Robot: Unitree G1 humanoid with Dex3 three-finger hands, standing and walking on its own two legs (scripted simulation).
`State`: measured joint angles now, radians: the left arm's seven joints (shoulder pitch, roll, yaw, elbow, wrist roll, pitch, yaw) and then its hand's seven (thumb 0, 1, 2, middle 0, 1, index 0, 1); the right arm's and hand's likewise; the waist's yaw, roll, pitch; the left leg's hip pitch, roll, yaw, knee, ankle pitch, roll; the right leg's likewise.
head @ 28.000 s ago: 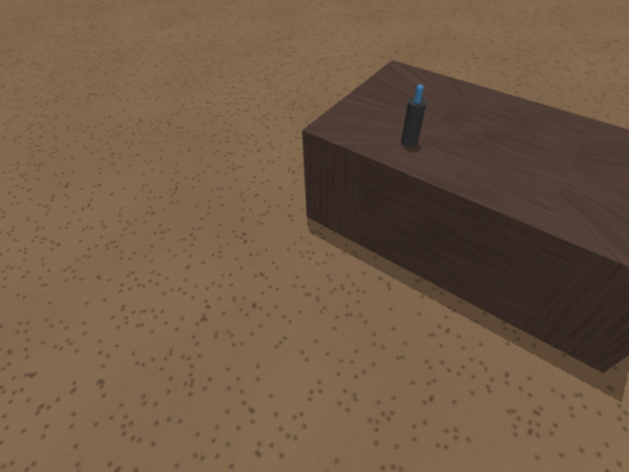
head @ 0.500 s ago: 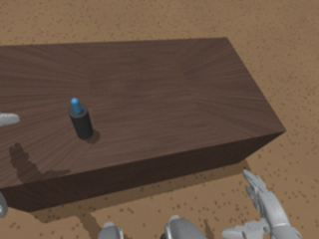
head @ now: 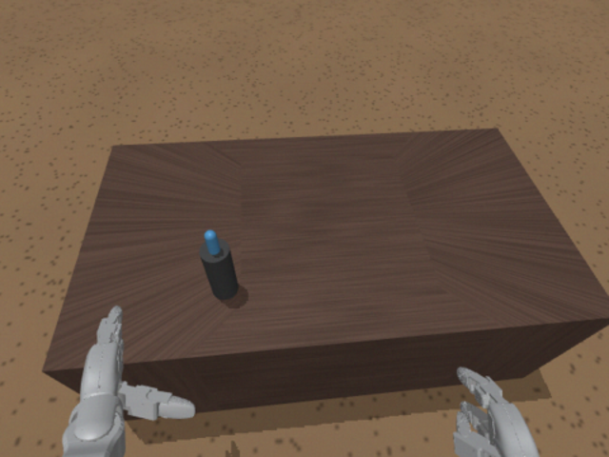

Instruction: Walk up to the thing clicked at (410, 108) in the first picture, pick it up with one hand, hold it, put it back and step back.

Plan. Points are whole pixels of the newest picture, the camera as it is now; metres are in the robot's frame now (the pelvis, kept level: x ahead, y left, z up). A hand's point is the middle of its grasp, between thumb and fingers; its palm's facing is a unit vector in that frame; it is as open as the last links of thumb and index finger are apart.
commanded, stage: home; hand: left
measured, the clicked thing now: (218, 263) +0.51 +0.18 -0.18
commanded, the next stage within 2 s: none
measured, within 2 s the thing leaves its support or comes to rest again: neither
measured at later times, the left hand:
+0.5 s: hand out of the picture +0.15 +0.16 -0.06, palm faces +0.13 -0.95 -0.30, open 17.5 cm
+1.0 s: hand out of the picture +0.15 +0.16 -0.06, palm faces +0.12 -0.95 -0.28, open 17.4 cm
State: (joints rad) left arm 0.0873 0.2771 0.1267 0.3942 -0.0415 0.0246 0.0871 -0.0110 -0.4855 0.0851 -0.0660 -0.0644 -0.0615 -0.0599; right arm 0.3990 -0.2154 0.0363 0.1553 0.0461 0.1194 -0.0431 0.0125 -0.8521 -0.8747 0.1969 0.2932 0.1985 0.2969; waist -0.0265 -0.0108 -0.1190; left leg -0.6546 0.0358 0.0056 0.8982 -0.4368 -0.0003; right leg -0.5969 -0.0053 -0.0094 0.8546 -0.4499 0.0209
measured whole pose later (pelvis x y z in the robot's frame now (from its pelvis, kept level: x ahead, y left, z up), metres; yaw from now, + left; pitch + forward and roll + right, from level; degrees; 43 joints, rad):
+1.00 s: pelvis -0.02 -0.02 +0.00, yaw +1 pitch +7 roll -1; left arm 0.46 0.21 -0.02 0.04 -0.02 0.18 0.13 -0.01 -0.53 0.06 -0.06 -0.06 -0.06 -0.05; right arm 0.28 -0.21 0.02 0.51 0.02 -0.09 -0.15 0.02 -0.90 -0.90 0.20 0.30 0.20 0.30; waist -0.02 0.04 -0.09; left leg -0.62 0.04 -0.03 0.93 -0.43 -0.03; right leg -0.56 0.00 -0.04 0.90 -0.47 -0.01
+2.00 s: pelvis -0.01 -0.02 -0.01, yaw +2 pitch +7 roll -2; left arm 0.47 0.21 -0.02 0.01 -0.02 0.24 0.13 -0.01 -0.55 0.05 -0.05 -0.05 -0.05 -0.05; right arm 0.28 -0.21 0.02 0.51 0.01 -0.11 -0.16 0.02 -0.90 -0.91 0.20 0.30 0.21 0.31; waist -0.02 0.04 -0.10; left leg -0.62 0.04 -0.04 0.94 -0.45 -0.02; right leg -0.56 0.00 -0.05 0.90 -0.47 0.00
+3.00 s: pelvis -0.01 +0.00 +0.04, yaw +3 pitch -3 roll -1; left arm 0.20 0.33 -0.01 1.03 0.02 -0.01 0.02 0.01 0.88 0.89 -0.20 -0.30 -0.20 -0.30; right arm 0.16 -0.31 -0.01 1.05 -0.03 0.00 0.00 0.01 -0.91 -0.90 0.20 0.30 0.20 0.30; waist 0.01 0.01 0.04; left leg -0.21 -0.01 -0.01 0.51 -0.24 0.01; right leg -0.15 -0.04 -0.04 0.48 -0.28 0.03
